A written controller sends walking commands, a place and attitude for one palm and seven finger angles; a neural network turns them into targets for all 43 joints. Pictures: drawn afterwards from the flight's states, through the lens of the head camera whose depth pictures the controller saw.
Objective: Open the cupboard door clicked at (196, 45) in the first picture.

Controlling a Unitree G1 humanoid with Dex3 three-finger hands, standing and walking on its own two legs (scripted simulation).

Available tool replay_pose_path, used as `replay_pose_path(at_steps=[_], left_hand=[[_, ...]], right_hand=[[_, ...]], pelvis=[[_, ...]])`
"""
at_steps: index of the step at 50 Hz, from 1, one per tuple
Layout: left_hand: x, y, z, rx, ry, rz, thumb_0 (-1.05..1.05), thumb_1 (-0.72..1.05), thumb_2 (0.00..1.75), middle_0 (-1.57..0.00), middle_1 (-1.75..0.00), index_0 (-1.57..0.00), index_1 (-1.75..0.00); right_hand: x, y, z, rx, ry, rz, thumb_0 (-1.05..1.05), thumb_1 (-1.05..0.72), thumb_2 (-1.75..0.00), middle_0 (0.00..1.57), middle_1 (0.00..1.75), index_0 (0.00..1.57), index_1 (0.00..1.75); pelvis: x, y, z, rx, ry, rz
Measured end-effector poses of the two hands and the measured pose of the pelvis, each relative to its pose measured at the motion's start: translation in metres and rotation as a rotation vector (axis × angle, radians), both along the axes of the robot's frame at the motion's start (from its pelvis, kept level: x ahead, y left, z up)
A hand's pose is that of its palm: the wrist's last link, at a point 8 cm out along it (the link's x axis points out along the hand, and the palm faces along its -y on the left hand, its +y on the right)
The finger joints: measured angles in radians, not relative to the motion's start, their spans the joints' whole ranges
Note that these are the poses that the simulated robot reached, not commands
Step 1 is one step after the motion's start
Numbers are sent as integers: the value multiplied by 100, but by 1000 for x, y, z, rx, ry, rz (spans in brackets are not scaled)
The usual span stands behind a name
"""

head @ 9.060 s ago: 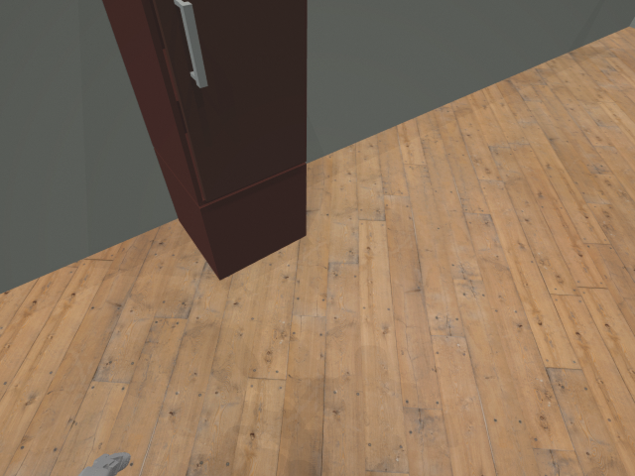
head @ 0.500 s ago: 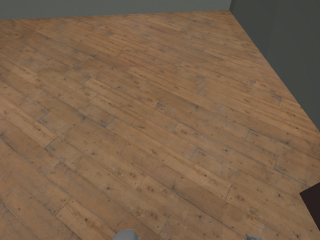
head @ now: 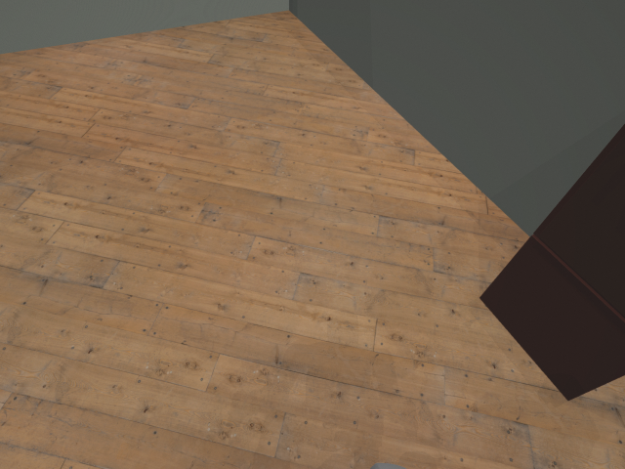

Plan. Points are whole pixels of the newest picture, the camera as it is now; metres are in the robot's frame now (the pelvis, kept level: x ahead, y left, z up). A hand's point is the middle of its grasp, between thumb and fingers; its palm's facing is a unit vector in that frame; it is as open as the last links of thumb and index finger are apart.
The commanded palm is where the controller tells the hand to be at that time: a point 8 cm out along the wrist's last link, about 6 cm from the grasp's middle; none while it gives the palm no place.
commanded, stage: turn to face it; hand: left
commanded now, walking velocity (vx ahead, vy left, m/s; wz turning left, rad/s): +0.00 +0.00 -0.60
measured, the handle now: out of the picture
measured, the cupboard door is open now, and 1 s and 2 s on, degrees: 0 0 0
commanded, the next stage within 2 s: take the last steps up to it in 1.78 s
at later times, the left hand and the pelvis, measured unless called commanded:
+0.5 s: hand out of the picture +0.12 +0.12 -0.16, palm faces -0.25 -0.94 -0.23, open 7.4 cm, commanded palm none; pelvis +0.00 -0.04 +0.00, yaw -17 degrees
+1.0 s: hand (204, 451) +0.17 +0.16 -0.17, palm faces -0.53 -0.82 -0.21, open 7.4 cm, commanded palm none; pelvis +0.00 +0.02 +0.00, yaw -36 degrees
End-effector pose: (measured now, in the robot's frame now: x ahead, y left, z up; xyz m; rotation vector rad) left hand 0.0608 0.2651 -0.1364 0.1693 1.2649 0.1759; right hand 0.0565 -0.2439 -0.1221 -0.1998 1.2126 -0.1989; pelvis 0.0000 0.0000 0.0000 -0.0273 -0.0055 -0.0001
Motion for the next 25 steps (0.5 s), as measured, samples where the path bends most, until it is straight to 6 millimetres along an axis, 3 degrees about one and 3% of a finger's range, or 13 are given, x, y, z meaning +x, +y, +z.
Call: replay_pose_path(at_steps=[6,10,18,25], left_hand=[[61,-46,5,45,-108,-159,0,91,90,-20,-30,-19,-30],[79,-75,17,59,-151,-214,0,90,90,-20,-30,-19,-30],[80,-102,23,33,-116,-283,0,90,90,-20,-30,-20,-30],[68,-94,9,4,-55,-310,0,90,90,-21,-30,-20,-30]], right_hand=[[-62,-44,-34,35,97,-143,0,-90,-90,21,30,20,30],[-84,-63,-38,37,155,-200,0,-91,-90,20,30,20,30],[-74,-75,-20,36,68,-254,0,-91,-90,20,30,20,30],[-50,-69,-9,5,-19,-277,0,-91,-90,20,30,20,30]], pelvis=[[-1,-31,-17,34,12,-88],[-3,-43,-13,37,8,-121],[-4,-54,1,56,8,-212],[-3,-43,0,33,10,-289]])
